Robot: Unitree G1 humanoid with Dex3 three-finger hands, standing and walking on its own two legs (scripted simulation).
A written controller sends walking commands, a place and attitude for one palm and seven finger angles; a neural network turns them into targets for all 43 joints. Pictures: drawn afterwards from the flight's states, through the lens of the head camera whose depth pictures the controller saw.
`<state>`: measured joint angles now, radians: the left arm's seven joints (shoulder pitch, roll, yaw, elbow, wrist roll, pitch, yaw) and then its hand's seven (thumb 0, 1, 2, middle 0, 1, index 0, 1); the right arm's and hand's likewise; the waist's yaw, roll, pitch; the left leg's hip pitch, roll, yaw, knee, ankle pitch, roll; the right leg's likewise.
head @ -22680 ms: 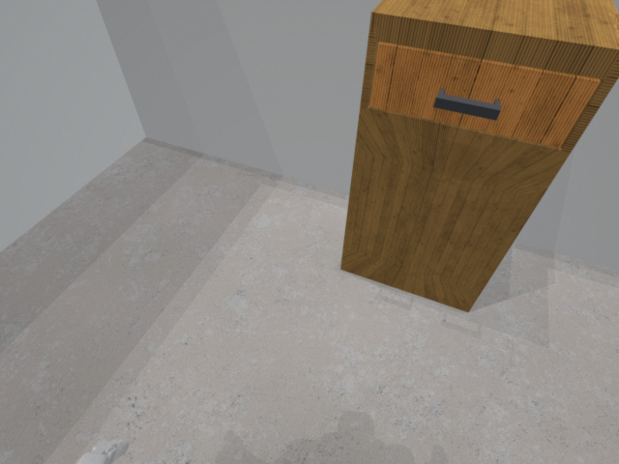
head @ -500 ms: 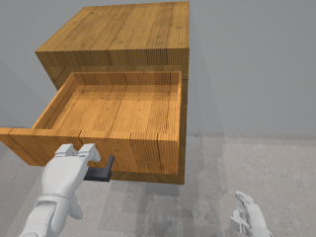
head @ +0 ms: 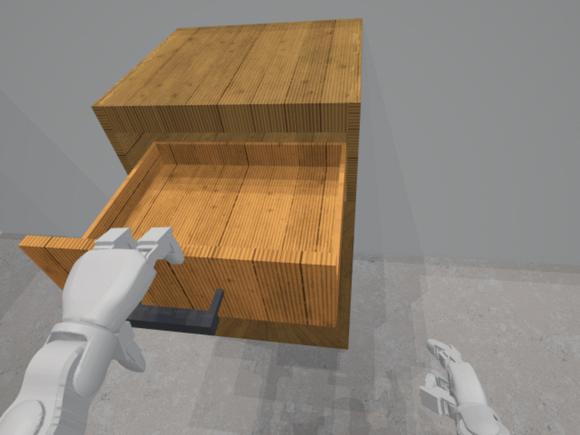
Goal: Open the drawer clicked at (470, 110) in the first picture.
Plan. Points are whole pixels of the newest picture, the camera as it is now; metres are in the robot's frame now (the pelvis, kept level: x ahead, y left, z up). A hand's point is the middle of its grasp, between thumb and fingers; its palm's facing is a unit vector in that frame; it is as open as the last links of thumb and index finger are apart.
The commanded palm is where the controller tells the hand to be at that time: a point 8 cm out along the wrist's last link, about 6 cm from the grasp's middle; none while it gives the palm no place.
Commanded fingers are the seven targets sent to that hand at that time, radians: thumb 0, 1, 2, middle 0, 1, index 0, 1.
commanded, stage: lift the hand off the handle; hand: left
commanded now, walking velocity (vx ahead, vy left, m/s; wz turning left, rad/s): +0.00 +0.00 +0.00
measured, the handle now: (174, 305) +0.25 +0.23 +0.04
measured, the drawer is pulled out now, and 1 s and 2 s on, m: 0.30 0.30 0.30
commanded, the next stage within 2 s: draw the hand back to the body in 0.48 s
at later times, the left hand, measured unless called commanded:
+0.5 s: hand (121, 250) +0.23 +0.23 +0.20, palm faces +0.22 -0.04 -0.98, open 13.8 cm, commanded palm +0.19 +0.23 +0.24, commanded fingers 0.00 -0.50 0.30 -0.30 -1.20 -0.30 -1.20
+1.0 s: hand (92, 270) +0.21 +0.26 +0.19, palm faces +0.15 -0.04 -0.99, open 13.9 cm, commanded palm +0.17 +0.25 +0.24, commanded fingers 0.00 -0.50 0.30 -0.30 -1.20 -0.30 -1.20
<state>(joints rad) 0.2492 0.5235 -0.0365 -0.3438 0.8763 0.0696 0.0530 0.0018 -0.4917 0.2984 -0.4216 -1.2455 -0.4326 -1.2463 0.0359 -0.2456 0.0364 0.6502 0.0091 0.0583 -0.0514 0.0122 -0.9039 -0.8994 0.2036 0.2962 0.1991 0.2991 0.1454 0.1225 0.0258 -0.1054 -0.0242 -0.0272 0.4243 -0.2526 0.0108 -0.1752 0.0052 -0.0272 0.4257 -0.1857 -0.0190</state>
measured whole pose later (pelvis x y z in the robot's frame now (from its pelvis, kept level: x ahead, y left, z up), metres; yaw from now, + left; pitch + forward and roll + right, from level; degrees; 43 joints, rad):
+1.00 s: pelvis -0.01 -0.01 +0.00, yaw +0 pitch -3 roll +0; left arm 0.26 0.65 0.20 -0.48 0.70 0.15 -0.13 0.00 -0.49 0.30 -0.32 -1.20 -0.32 -1.21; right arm 0.06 -0.29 0.05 0.60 0.04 0.07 -0.01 0.01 -0.90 -0.90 0.20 0.30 0.20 0.30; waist 0.12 0.14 0.01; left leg -0.15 -0.02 -0.03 0.48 -0.27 0.00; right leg -0.22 0.01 -0.03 0.48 -0.20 -0.02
